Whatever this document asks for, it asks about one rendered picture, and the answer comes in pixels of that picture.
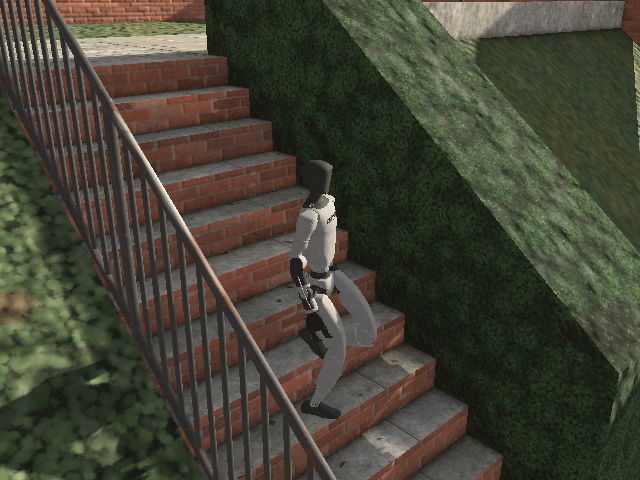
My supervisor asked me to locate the right robot forearm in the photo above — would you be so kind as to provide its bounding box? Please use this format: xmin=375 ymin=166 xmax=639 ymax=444
xmin=290 ymin=258 xmax=318 ymax=314

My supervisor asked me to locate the robot left thigh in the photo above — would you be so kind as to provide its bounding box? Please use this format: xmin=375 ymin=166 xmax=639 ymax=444
xmin=331 ymin=270 xmax=377 ymax=345

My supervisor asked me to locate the robot right upper arm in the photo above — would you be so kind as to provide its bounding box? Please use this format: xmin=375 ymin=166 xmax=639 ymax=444
xmin=288 ymin=209 xmax=318 ymax=269

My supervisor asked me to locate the right robot hand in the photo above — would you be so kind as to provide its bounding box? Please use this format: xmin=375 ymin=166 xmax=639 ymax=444
xmin=305 ymin=311 xmax=334 ymax=342

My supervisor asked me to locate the right robot shin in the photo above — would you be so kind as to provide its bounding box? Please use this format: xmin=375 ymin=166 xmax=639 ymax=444
xmin=310 ymin=356 xmax=347 ymax=407

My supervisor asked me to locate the left robot hand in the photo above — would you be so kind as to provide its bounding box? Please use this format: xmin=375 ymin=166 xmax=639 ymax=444
xmin=329 ymin=264 xmax=340 ymax=294

